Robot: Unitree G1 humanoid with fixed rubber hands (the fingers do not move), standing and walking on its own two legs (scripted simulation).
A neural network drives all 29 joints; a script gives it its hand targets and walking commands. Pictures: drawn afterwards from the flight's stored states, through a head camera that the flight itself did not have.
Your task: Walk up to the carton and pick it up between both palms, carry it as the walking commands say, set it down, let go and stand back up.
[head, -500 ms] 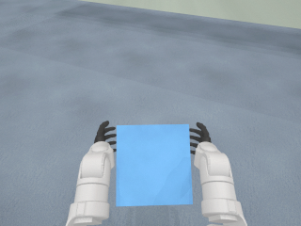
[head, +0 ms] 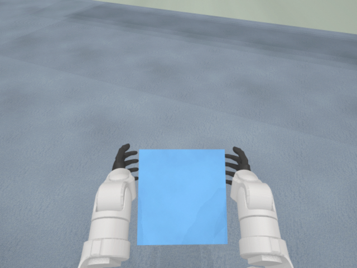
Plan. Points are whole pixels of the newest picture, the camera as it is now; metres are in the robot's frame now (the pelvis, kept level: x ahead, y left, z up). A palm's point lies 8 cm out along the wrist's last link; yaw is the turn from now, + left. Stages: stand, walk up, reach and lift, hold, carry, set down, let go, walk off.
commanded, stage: carry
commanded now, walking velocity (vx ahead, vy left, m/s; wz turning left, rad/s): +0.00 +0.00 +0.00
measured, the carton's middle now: (180, 189) +0.35 +0.00 -0.07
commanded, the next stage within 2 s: none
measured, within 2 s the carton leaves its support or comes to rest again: neither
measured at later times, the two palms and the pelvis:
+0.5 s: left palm (121, 175) +0.31 +0.14 +0.06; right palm (242, 177) +0.31 -0.14 +0.05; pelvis +0.00 +0.00 +0.00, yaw +0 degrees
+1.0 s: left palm (82, 141) +0.39 +0.24 +0.09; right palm (193, 129) +0.43 -0.03 +0.08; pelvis +0.13 +0.06 -0.01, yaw +9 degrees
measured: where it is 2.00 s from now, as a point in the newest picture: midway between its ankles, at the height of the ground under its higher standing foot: (138, 207)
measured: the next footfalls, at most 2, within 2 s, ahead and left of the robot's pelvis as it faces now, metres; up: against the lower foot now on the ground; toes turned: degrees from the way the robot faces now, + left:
left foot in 0.94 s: +0.15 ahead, +0.17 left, +0.00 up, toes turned +11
right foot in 1.30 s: +0.49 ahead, +0.03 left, +0.00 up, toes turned +14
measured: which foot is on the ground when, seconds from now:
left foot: down 0.00-0.66, up 0.68-0.92, down 0.94-1.00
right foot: down 0.00-0.98, up 1.00-1.00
